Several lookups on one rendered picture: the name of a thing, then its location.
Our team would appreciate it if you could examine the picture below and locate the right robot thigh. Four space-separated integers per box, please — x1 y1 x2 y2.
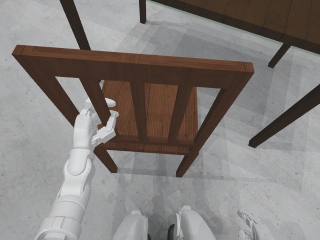
174 209 216 240

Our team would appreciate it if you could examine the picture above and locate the left robot forearm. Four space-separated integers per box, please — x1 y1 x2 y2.
33 148 96 240

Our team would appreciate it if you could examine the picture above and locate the robot right hand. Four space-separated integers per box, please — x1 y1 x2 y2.
236 209 274 240

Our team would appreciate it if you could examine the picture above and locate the chair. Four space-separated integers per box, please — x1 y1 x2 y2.
12 44 255 178

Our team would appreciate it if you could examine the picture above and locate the left robot shin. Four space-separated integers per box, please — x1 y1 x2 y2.
131 210 142 216

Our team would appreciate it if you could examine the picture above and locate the table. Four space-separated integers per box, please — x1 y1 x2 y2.
59 0 320 148

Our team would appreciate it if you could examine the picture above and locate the robot left hand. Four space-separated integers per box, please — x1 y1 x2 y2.
72 97 119 152

